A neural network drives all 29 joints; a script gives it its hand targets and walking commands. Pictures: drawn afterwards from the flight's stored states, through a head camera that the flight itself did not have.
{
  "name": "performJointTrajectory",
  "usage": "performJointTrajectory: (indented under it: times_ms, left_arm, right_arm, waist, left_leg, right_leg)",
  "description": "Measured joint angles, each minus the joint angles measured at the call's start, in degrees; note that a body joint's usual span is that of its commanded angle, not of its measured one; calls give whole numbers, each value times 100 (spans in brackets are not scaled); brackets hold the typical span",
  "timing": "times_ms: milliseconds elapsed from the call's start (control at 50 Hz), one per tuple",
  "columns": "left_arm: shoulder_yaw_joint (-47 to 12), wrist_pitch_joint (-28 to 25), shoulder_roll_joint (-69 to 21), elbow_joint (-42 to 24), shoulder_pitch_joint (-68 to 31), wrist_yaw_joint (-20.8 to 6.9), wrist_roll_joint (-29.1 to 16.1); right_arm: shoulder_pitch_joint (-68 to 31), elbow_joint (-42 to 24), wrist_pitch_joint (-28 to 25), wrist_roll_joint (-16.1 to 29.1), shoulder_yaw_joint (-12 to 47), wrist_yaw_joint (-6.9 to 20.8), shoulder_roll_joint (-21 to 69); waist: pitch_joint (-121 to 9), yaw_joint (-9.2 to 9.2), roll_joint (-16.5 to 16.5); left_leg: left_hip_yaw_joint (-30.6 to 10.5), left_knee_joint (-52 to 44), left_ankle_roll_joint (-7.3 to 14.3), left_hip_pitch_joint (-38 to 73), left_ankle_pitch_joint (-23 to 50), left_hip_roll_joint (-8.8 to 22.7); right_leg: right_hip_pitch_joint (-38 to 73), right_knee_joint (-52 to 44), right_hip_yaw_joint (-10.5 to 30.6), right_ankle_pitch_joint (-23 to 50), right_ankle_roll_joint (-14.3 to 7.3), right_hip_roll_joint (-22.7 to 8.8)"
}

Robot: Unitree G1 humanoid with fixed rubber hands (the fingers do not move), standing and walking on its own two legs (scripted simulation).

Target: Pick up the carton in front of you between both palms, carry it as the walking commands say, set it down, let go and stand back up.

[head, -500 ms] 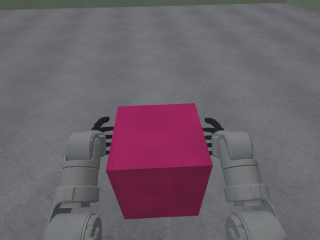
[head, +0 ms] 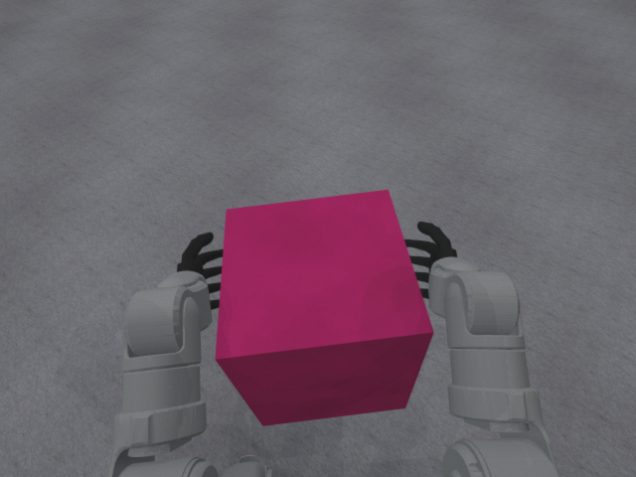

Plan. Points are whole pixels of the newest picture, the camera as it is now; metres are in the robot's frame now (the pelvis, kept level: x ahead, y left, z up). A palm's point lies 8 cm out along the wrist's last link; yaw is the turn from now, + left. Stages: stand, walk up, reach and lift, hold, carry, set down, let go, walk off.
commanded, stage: carry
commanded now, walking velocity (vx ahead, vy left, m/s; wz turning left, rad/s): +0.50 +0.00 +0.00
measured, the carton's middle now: (321, 315) +0.34 +0.00 +0.00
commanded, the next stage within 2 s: none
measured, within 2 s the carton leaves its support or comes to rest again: neither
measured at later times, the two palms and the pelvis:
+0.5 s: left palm (211, 164) +0.57 +0.17 +0.08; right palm (399, 163) +0.55 -0.12 +0.08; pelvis +0.30 +0.04 +0.00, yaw -3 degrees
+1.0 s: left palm (260, 74) +0.86 +0.12 +0.08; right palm (402, 69) +0.87 -0.18 +0.07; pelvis +0.60 -0.03 +0.00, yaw -1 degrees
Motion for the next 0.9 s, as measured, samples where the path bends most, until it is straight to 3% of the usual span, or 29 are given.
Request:
performJointTrajectory:
  times_ms: [120, 200, 220, 240, 260, 320, 360, 500, 640, 720, 760, 820, 900]
  left_arm:
    - [-89, 12, -425, -1036, 834, -134, 246]
    - [-372, 83, -450, -1462, 1396, -240, 340]
    - [-431, 129, -418, -1527, 1494, -237, 340]
    - [-446, 164, -379, -1558, 1570, -235, 333]
    - [-427, 200, -359, -1557, 1631, -226, 318]
    - [-446, 324, -356, -1506, 1808, -173, 301]
    - [-526, 383, -343, -1442, 1864, -151, 295]
    - [-710, 350, -335, -1434, 1946, -147, 335]
    - [-690, 397, -337, -1740, 1921, -120, 308]
    - [-649, 413, -362, -1620, 1777, -107, 305]
    - [-709, 291, -383, -1281, 1652, -111, 344]
    - [-730, 262, -380, -1055, 1669, -99, 351]
    - [-720, 209, -344, -1255, 1915, -99, 282]
  right_arm:
    - [1005, -1271, -37, -247, 12, 54, 467]
    - [1637, -1817, 31, -288, 210, 178, 570]
    - [1712, -1844, 64, -290, 299, 183, 539]
    - [1774, -1795, 54, -293, 393, 189, 519]
    - [1803, -1705, 42, -305, 459, 198, 510]
    - [1902, -1540, 139, -318, 529, 213, 490]
    - [2029, -1546, 193, -309, 534, 217, 468]
    - [2258, -1696, 156, -278, 530, 228, 432]
    - [2134, -1902, 199, -277, 536, 241, 448]
    - [2009, -1878, 274, -324, 456, 244, 454]
    - [1981, -1754, 253, -318, 351, 248, 387]
    - [2024, -1590, 241, -333, 275, 251, 415]
    - [2154, -1648, 166, -370, 444, 247, 447]
  waist:
    - [-308, -56, 18]
    - [-519, -62, -33]
    - [-562, -36, -29]
    - [-605, -47, -129]
    - [-621, -72, -218]
    - [-619, -113, -143]
    - [-623, -135, -89]
    - [-747, -191, -25]
    - [-851, -156, -29]
    - [-873, -176, 108]
    - [-807, -95, 274]
    - [-602, -48, 192]
    - [-410, 15, 138]
  left_leg:
    - [240, -1303, 14, 318, 716, -132]
    - [611, -2368, 138, 987, 1134, -343]
    - [738, -2607, 200, 1252, 1169, -377]
    - [834, -2533, 511, 1354, 1078, -440]
    - [893, -2301, 655, 1364, 860, -472]
    - [915, -2174, 660, 1623, 416, -417]
    - [894, -2427, 588, 1927, 383, -417]
    - [775, -3357, 499, 3018, 212, -431]
    - [724, -3601, 206, 3991, -439, -354]
    - [631, -2749, -40, 4198, -1312, -114]
    - [399, -1007, -46, 3491, -1340, 116]
    - [12, 1262, 103, 2112, -1099, -57]
    - [64, 1290, 164, 941, -386, 60]
  right_leg:
    - [863, -401, 105, -453, 192, -46]
    - [1369, -95, 131, -1118, 355, -100]
    - [1373, 291, 126, -1382, 400, -119]
    - [1212, 935, 105, -1640, 444, -235]
    - [889, 1835, 180, -1608, 473, -314]
    - [-338, 4225, 446, -1530, 423, -218]
    - [-983, 4626, 418, -1228, 413, -308]
    - [-2075, 2836, 281, -114, 671, -734]
    - [-2028, 1431, -87, 687, 606, -666]
    - [-1445, 878, -441, 746, 365, -415]
    - [-1476, 1331, -575, 522, 127, -337]
    - [-1149, 1177, -603, 189, 92, -363]
    - [-525, 525, -569, 170, 136, -301]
